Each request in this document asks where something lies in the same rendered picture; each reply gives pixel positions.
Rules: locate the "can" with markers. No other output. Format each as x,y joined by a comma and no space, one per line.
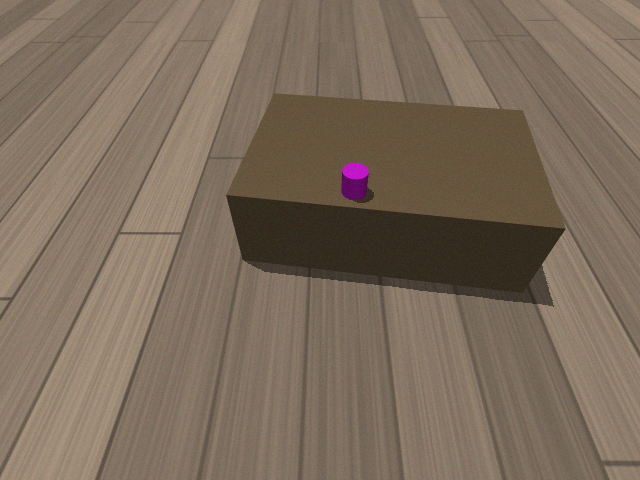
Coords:
354,181

